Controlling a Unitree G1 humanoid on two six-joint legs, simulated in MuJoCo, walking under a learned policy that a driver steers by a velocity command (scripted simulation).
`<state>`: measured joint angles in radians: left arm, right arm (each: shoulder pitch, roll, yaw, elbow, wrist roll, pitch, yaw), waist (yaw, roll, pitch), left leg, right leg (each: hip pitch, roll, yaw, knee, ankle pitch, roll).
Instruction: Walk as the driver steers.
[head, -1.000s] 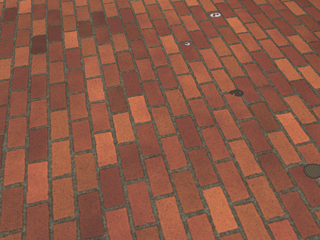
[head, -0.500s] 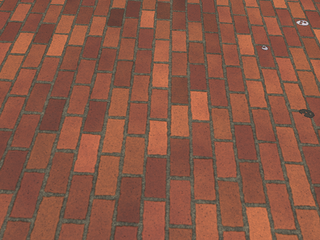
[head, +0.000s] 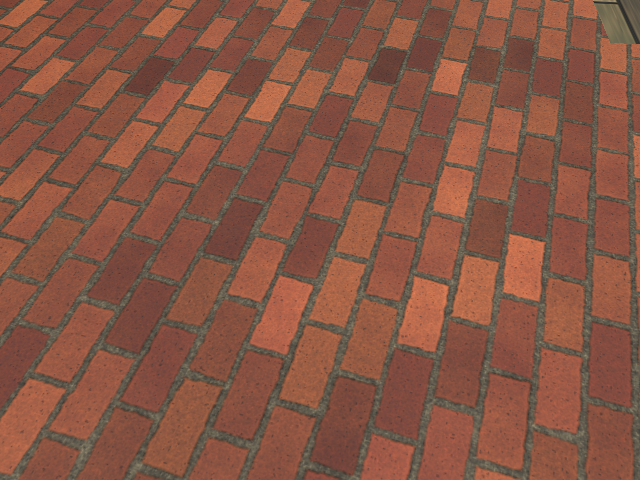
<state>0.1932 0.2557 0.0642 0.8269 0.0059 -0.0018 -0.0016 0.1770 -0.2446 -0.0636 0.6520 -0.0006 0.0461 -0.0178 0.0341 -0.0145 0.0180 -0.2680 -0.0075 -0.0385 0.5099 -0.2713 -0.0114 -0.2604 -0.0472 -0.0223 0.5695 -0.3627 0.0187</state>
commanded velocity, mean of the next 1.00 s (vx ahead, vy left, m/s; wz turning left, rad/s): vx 0.41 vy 0.00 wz -0.39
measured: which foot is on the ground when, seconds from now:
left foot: down 0.00-0.40, up 0.42-0.86, down 0.88-1.00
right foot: up 0.00-0.36, down 0.38-0.90, up 0.92-1.00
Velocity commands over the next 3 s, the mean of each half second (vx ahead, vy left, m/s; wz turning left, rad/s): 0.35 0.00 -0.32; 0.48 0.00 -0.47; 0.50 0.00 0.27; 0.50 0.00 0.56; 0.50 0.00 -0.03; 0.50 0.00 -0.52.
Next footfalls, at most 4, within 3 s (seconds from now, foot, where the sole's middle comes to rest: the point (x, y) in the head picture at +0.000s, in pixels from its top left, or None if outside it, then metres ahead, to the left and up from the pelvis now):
0.38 right None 0.19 -0.17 -0.77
0.88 left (397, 438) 0.57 -0.12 -0.77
1.34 right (544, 397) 0.68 -0.45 -0.77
1.84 left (439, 274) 1.00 -0.25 -0.77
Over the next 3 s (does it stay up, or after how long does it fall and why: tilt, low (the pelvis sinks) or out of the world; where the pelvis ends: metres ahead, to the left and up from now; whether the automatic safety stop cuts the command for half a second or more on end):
stays up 1.50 -0.36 0.00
